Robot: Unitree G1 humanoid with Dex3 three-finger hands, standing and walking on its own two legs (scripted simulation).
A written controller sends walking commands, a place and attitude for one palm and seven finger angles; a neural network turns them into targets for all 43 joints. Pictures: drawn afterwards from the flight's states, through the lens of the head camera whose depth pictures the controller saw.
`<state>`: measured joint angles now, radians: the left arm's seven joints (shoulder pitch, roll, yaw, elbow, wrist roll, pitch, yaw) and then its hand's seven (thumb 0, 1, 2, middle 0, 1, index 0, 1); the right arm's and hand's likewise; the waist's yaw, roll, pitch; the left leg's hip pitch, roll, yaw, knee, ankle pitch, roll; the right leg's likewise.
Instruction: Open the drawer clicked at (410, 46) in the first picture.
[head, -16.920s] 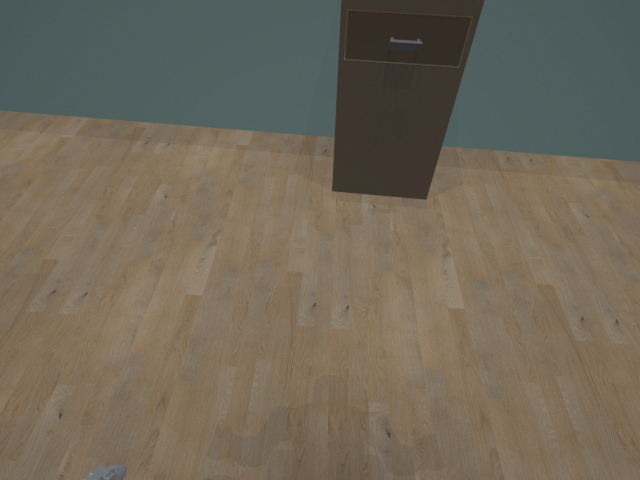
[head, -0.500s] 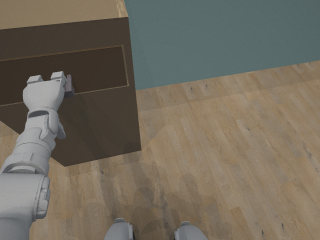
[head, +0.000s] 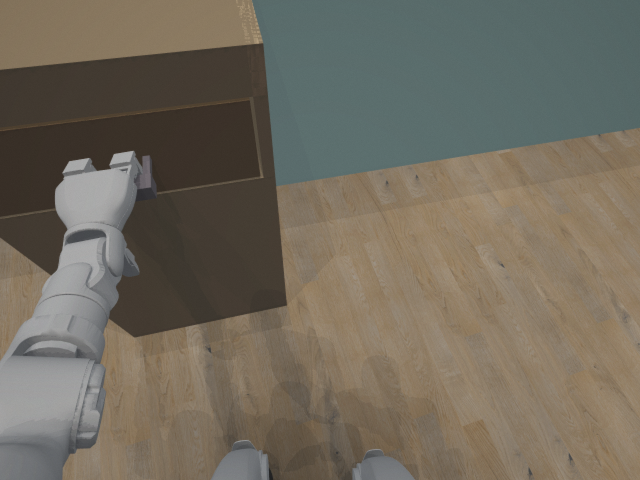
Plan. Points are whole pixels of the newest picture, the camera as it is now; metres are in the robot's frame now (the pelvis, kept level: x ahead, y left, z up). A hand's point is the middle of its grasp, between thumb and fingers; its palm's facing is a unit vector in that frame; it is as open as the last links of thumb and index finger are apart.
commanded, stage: close the thumb around the handle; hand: left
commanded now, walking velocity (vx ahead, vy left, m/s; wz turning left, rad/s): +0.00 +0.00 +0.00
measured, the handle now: (113, 179) +0.52 +0.27 +0.01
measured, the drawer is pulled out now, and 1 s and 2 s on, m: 0.00 0.01 0.14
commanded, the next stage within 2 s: pull the drawer open in 0.52 s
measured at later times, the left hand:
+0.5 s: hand (117, 219) +0.46 +0.26 +0.00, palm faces -0.06 -0.02 -1.00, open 6.0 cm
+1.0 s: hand (118, 229) +0.45 +0.26 -0.01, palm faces -0.04 -0.05 -1.00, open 6.1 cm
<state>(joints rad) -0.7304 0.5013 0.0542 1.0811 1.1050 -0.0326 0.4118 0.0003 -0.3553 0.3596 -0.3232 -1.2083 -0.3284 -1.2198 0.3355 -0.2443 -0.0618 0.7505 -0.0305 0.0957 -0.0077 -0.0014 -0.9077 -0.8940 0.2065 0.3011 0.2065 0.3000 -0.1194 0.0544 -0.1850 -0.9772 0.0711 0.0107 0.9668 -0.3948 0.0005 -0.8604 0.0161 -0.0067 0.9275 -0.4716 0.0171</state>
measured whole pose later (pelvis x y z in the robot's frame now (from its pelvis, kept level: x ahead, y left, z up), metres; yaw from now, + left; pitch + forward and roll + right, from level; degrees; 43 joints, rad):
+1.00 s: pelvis +0.02 +0.00 +0.01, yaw -1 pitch +22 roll -2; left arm -0.55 0.46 0.06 0.91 1.08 -0.02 0.42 0.01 0.69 0.75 -0.29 -1.35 -0.34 -1.31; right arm 0.33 -0.24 -0.08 0.73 -0.02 0.11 0.00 0.00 -0.91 -0.89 0.21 0.30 0.21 0.30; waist -0.10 0.05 -0.19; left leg -0.88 0.07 0.04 0.91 -0.41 0.00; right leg -0.78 0.02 0.02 0.87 -0.47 0.02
